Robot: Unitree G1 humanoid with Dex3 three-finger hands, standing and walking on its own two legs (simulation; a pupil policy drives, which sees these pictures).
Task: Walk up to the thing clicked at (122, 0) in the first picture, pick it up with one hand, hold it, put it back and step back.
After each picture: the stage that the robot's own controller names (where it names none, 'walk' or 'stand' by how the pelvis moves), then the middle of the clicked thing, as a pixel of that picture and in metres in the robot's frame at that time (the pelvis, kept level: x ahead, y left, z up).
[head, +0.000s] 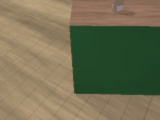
stand; (118, 2) +0.96 -0.23 +0.04
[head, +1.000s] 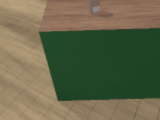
rise first; (94, 2) +0.88 -0.04 +0.07
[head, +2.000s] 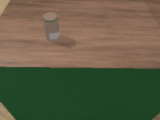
rise first; (51, 27) +0.61 +0.19 +0.06
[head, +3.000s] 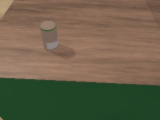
stand; (49, 36) +0.56 +0.16 +0.07
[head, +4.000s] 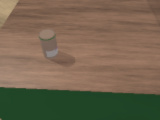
stand; (49, 44) +0.53 +0.15 +0.04
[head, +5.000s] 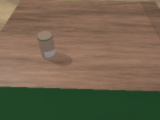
stand; (46, 45) +0.55 +0.17 +0.04
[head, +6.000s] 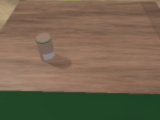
stand; (45, 47) +0.54 +0.17 +0.04
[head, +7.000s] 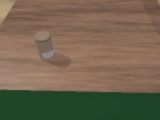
rise first; (44, 46) +0.53 +0.17 +0.04
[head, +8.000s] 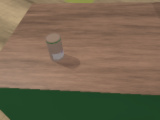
rise first; (55, 48) +0.54 +0.17 +0.04
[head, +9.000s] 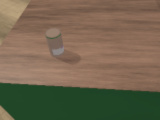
go down; (55, 43) +0.55 +0.16 +0.05
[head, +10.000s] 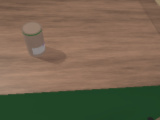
go down; (34, 40) +0.51 +0.15 +0.07
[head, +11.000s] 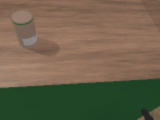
close in; (25, 30) +0.53 +0.16 +0.08
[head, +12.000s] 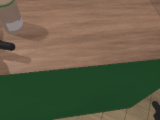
close; (8, 13) +0.55 +0.17 +0.11
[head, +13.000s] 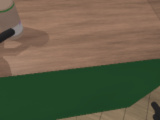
lift; (7, 18) +0.53 +0.16 +0.12
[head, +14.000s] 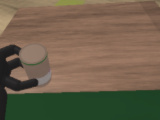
lift; (37, 66) +0.32 +0.13 +0.19
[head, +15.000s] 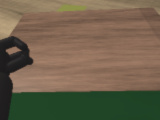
close; out of the picture +0.26 +0.13 -0.66
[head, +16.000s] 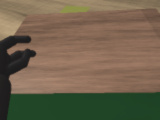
close; out of the picture +0.11 +0.13 -0.69
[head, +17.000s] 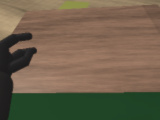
stand; out of the picture +0.10 +0.13 -0.69
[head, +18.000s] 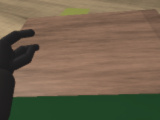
close; out of the picture +0.10 +0.13 -0.69
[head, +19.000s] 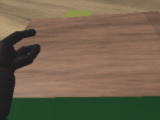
stand; out of the picture +0.10 +0.13 -0.69
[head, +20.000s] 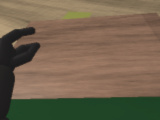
hold; out of the picture +0.10 +0.13 -0.69
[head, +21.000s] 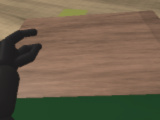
stand; out of the picture +0.10 +0.13 -0.69
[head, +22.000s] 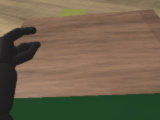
stand; out of the picture +0.10 +0.13 -0.69
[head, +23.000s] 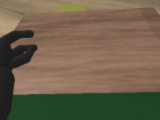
stand; out of the picture +0.10 +0.13 -0.69
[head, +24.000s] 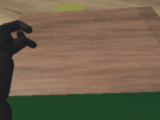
crouch; out of the picture +0.10 +0.13 -0.69
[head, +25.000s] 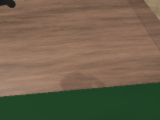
lower; out of the picture +0.10 +0.13 -0.69
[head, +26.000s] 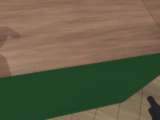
lower; out of the picture +0.12 +0.13 -0.63
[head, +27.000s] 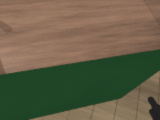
lower; out of the picture +0.12 +0.13 -0.62
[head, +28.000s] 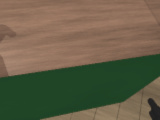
lower; out of the picture +0.11 +0.13 -0.63
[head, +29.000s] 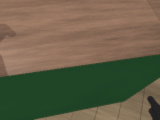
lower; out of the picture +0.11 +0.13 -0.63
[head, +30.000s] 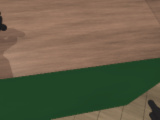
open; out of the picture +0.11 +0.13 -0.63
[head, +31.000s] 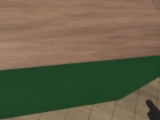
rise; out of the picture +0.12 +0.13 -0.62
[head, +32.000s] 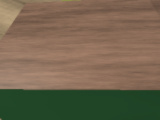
sink last; out of the picture +0.09 +0.13 -0.66
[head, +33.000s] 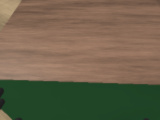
stand; out of the picture +0.11 +0.13 -0.66
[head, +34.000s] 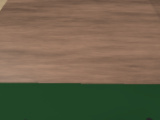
stand; out of the picture +0.10 +0.13 -0.65
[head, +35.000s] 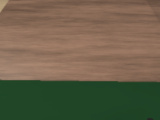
stand; out of the picture +0.11 +0.13 -0.65
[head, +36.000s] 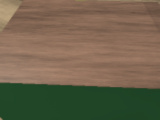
stand; out of the picture +0.12 +0.13 -0.68
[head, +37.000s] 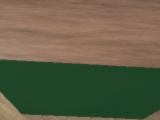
walk; out of the picture +0.12 +0.06 -0.68
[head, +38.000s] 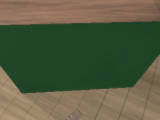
walk; (73, 117) +0.39 +0.05 -0.72
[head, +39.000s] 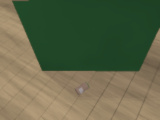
stand; (82, 88) +0.72 +0.05 -0.72
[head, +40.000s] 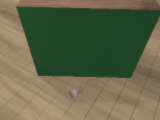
stand; (76, 91) +0.78 +0.05 -0.74
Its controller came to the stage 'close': yes
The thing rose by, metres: 0.18
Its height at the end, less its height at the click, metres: -0.78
